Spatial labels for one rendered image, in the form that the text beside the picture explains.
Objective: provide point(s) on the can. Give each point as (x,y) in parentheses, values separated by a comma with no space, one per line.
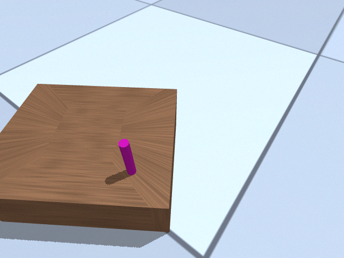
(126,152)

